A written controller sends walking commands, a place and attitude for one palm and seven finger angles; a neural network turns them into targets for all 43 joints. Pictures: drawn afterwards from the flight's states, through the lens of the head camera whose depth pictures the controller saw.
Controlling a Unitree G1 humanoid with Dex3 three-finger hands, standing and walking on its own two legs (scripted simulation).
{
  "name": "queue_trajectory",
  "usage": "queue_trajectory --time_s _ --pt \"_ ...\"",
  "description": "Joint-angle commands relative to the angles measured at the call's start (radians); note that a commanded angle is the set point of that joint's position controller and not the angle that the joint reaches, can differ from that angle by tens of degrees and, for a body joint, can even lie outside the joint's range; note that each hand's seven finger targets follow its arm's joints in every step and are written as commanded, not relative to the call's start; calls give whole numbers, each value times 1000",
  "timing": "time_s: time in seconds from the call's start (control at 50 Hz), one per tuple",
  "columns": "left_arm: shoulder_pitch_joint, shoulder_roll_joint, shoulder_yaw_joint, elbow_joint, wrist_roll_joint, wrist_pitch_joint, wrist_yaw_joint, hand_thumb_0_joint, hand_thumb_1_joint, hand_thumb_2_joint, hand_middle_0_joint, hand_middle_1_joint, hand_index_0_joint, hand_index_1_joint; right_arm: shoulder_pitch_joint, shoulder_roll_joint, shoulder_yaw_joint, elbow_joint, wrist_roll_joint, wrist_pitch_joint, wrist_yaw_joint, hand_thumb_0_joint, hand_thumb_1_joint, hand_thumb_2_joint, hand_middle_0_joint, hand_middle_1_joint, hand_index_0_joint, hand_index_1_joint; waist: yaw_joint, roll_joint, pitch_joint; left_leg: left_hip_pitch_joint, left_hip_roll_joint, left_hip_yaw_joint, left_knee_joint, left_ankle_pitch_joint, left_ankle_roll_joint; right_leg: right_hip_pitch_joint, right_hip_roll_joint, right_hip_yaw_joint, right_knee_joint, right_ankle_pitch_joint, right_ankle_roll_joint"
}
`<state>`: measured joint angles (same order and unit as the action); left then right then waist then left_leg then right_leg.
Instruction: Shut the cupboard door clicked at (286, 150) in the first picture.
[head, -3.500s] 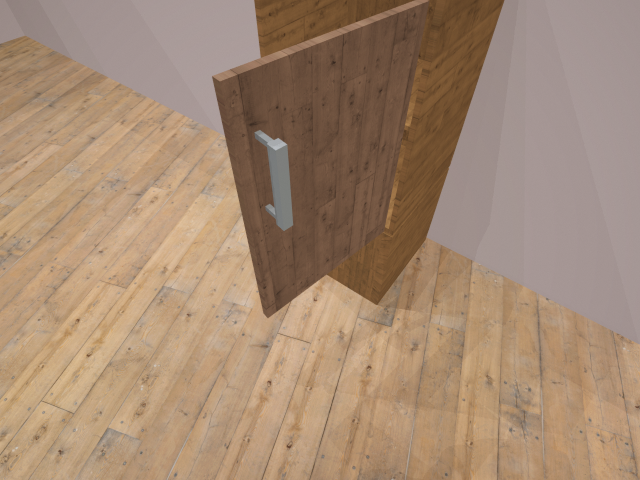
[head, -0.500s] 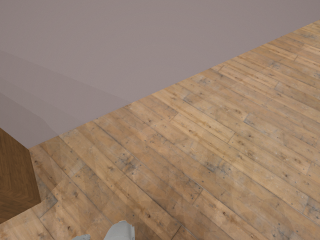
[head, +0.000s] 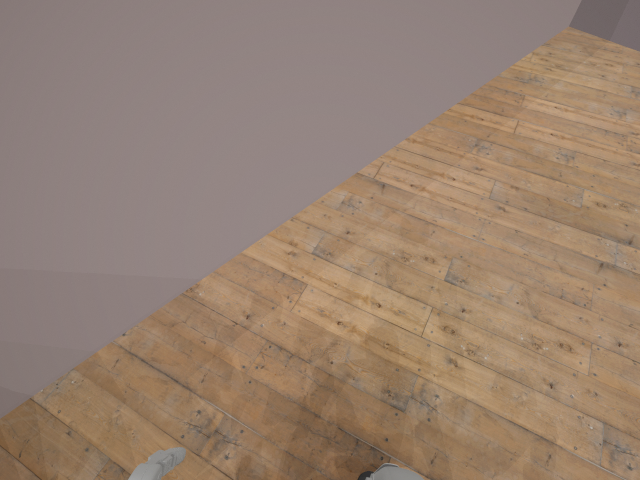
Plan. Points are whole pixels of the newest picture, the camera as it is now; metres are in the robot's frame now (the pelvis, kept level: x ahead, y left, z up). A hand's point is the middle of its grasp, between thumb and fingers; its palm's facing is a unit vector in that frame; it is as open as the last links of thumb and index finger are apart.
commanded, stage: walk to a spot facing it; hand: left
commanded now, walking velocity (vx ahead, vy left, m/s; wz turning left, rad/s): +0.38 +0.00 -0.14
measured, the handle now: out of the picture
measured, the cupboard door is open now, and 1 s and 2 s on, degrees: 79 79 79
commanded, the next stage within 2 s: turn to face it in 0.24 s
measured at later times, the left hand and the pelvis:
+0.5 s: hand (210, 392) +0.27 +0.19 -0.18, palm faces +0.02 -0.98 -0.17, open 7.4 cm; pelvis +0.24 +0.01 +0.00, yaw +0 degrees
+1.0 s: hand (203, 344) +0.35 +0.22 -0.19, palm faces +0.33 -0.91 -0.25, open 7.3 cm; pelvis +0.36 +0.00 -0.01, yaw +19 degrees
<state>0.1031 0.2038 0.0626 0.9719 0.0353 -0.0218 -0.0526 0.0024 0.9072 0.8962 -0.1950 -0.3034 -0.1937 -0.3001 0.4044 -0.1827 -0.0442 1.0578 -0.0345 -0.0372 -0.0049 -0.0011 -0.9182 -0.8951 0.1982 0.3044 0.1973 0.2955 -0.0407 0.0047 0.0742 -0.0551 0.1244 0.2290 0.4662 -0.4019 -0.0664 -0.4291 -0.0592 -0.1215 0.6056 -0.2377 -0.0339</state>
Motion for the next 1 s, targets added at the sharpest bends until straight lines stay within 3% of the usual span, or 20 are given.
queue_trajectory --time_s 0.0,0.04,0.1,0.24,0.3,0.32,0.34,0.36,0.4,0.46,0.56,0.58,0.62,0.64,0.72,0.84,0.88,0.9,0.92,0.98 --pt "435 281 75 82 -20 -30 41 0 900 900 -200 -300 -200 -300 -106 -78 -9 -116 26 -20 10 0 -900 -900 200 300 200 300 213 -323 -190 -640 -69 -51 719 -217 34 694 -391 669 -361 -128 -235" --pt "273 195 51 45 -22 -24 59 0 900 900 -200 -300 -200 -300 -178 -91 -22 -105 21 -16 5 0 -900 -900 200 300 200 300 141 -208 -69 -694 33 -203 805 -62 41 481 -345 538 -382 -150 -208" --pt "133 98 23 13 -12 -38 61 0 900 900 -200 -300 -200 -300 -90 -43 -15 -42 6 11 10 0 -900 -900 200 300 200 300 31 -128 -45 -470 57 -180 580 33 22 229 -240 263 -412 -12 -147" --pt "183 118 25 75 -18 -57 49 0 900 900 -200 -300 -200 -300 -166 -16 -9 -71 9 -8 28 0 -900 -900 200 300 200 300 43 -98 -32 -380 -25 -90 161 181 25 333 -182 159 -340 204 -118" --pt "174 105 21 80 -25 -51 53 0 900 900 -200 -300 -200 -300 -34 -79 -21 -22 5 -27 16 0 -900 -900 200 300 200 300 -33 -19 -89 -96 -45 -85 0 294 57 269 -116 88 -101 343 -62" --pt "193 70 16 62 -27 -47 53 0 900 900 -200 -300 -200 -300 91 -161 -37 9 -7 -35 4 0 -900 -900 200 300 200 300 -74 134 -179 110 116 -297 -25 404 133 107 -30 36 135 191 -8" --pt "215 22 1 41 -34 -50 49 0 900 900 -200 -300 -200 -300 178 -246 -55 24 -11 -27 -8 0 -900 -900 200 300 200 300 -86 311 -262 259 334 -566 -88 594 267 -77 76 -18 435 -302 25" --pt "134 44 -3 25 -21 -48 58 0 900 900 -200 -300 -200 -300 171 -223 -46 34 -7 -15 -17 0 -900 -900 200 300 200 300 -99 255 -225 182 349 -606 -119 624 300 -127 53 78 595 -376 15" --pt "61 32 -4 15 -22 -44 55 0 900 900 -200 -300 -200 -300 51 -148 -28 5 -1 -18 -25 0 -900 -900 200 300 200 300 -41 192 -80 -12 297 -519 -128 725 285 -178 -34 122 624 -262 43" --pt "104 -16 -12 31 -20 -14 49 0 900 900 -200 -300 -200 -300 -62 -128 -20 -22 1 -21 -30 0 -900 -900 200 300 200 300 17 138 -97 -127 169 -315 -115 779 214 22 -28 79 282 -220 71" --pt "179 29 10 35 -20 -4 56 0 900 900 -200 -300 -200 -300 -177 -170 -38 -67 13 22 -20 0 -900 -900 200 300 200 300 70 115 -130 -252 83 -325 -41 464 156 265 22 4 -72 34 83" --pt "196 71 19 29 -15 -10 62 0 900 900 -200 -300 -200 -300 -197 -151 -39 -79 18 27 -13 0 -900 -900 200 300 200 300 82 52 -124 -324 31 -301 -3 328 111 349 -28 53 -158 89 74" --pt "237 221 48 17 -4 -11 74 0 900 900 -200 -300 -200 -300 -208 -81 -33 -120 19 42 4 0 -900 -900 200 300 200 300 108 -283 -125 -495 -134 -132 354 -166 19 416 -412 367 -313 219 -81" --pt "228 207 44 9 -7 -13 80 0 900 900 -200 -300 -200 -300 -244 -86 -37 -125 17 51 2 0 -900 -900 200 300 200 300 122 -283 -93 -536 -102 -189 559 -230 20 380 -448 391 -314 328 -139" --pt "142 143 30 -26 -6 -8 90 0 900 900 -200 -300 -200 -300 -253 -56 -26 -127 22 65 17 0 -900 -900 200 300 200 300 63 -210 -73 -541 -52 -174 563 -120 7 414 -321 66 -196 651 -75" --pt "134 198 44 -55 -11 -8 83 0 900 900 -200 -300 -200 -300 -239 -73 -21 -161 15 62 34 0 -900 -900 200 300 200 300 34 -183 -115 -313 -131 -32 144 111 33 400 -278 -84 -20 786 -3" --pt "108 185 38 -86 -22 -7 75 0 900 900 -200 -300 -200 -300 -102 -170 -49 -146 4 53 31 0 -900 -900 200 300 200 300 -45 -14 -233 23 -37 -129 5 504 85 196 -232 -114 266 524 64" --pt "98 108 22 -134 -36 -2 67 0 900 900 -200 -300 -200 -300 -18 -306 -81 -147 -1 45 24 0 -900 -900 200 300 200 300 -85 323 -298 190 294 -572 -10 1015 273 -103 -71 -90 547 -331 132" --pt "50 127 18 -171 -23 17 80 0 900 900 -200 -300 -200 -300 30 -338 -84 -128 12 56 18 0 -900 -900 200 300 200 300 -97 186 -332 153 362 -591 -21 946 342 -116 -50 67 658 -458 111" --pt "-4 107 21 -147 -19 35 76 0 900 900 -200 -300 -200 -300 -151 -255 -67 -174 8 47 -8 0 -900 -900 200 300 200 300 -27 184 -132 -83 227 -487 -91 630 256 -181 -79 136 638 -267 122"
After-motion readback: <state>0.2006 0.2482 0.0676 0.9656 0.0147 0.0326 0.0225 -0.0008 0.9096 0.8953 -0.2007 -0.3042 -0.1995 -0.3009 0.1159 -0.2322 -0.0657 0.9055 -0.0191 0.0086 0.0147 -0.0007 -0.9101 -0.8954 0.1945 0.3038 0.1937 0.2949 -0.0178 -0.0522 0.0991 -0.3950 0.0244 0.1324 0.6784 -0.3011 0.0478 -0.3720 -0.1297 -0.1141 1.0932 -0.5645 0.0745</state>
